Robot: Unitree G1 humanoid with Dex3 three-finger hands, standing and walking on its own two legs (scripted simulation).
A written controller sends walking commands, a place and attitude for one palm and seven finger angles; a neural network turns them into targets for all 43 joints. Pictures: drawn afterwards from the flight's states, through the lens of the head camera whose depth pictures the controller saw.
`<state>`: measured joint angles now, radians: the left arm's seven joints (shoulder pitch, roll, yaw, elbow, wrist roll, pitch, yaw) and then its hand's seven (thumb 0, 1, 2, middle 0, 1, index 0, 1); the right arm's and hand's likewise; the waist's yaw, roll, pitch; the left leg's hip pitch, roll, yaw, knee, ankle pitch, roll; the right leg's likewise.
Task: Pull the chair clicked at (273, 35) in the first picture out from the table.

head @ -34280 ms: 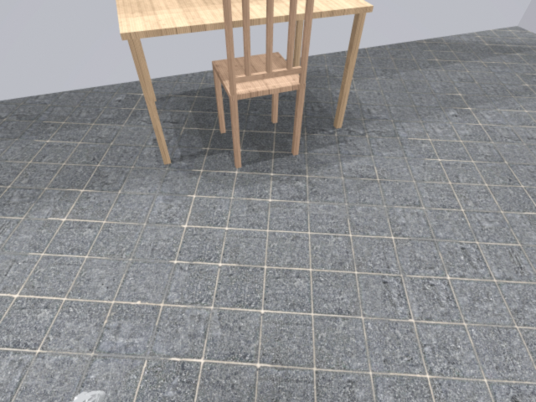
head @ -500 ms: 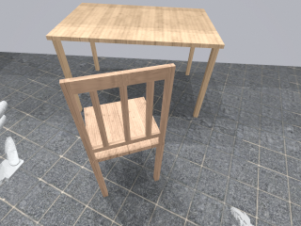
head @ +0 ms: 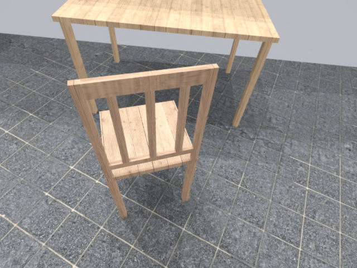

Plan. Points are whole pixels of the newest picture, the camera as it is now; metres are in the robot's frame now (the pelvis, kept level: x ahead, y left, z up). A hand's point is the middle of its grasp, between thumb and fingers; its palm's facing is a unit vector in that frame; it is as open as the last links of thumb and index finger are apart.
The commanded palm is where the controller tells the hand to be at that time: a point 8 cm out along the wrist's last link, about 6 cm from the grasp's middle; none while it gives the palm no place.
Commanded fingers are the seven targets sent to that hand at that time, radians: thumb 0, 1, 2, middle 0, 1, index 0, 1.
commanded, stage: let the arm hang, fingers relaxed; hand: left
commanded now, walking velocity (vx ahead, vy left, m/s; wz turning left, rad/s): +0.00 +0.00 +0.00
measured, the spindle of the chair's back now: (151, 127) +0.53 +0.12 -0.07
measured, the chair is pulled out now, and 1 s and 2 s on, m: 0.55 0.55 0.55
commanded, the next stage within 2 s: look to check the result in 0.80 s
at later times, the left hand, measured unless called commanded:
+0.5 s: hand out of the picture -0.03 +0.15 -0.17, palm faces +0.03 -0.98 -0.18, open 7.4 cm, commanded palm none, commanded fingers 0.00 0.90 0.90 -0.20 -0.30 -0.20 -0.30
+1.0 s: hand out of the picture -0.02 +0.14 -0.17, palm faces +0.05 -0.98 -0.17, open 7.4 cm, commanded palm none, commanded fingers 0.00 0.90 0.90 -0.20 -0.30 -0.20 -0.30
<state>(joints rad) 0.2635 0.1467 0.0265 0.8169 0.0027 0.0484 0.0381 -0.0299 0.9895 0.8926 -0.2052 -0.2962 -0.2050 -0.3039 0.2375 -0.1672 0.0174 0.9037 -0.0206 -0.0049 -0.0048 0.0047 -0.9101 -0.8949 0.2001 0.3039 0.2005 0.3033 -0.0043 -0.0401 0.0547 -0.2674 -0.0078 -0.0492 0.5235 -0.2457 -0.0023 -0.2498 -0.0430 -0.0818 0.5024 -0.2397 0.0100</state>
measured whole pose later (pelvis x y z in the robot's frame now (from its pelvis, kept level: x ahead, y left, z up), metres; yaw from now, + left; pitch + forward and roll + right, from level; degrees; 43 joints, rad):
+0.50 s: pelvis +0.00 -0.01 +0.00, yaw +0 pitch -2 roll +0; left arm 0.34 0.14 -0.02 1.08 0.01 0.02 0.03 0.01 0.91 0.89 -0.20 -0.30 -0.20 -0.30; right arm 0.36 -0.12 0.00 1.08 -0.02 0.01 -0.02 0.00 -0.91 -0.90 0.20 0.30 0.20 0.30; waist 0.01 0.02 0.04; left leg -0.23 0.01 -0.06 0.48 -0.22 -0.02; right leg -0.22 -0.02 -0.09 0.47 -0.22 -0.01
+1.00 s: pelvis +0.00 -0.02 +0.00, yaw +0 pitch -1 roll +0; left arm 0.33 0.12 0.00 1.06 0.01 0.01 0.03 0.01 0.91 0.89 -0.20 -0.30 -0.20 -0.30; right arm 0.37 -0.10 -0.01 1.08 -0.02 0.00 -0.04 0.00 -0.91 -0.90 0.20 0.30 0.20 0.30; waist 0.01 0.01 0.04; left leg -0.24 0.02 -0.07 0.48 -0.22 -0.03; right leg -0.23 -0.01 -0.10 0.47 -0.23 -0.03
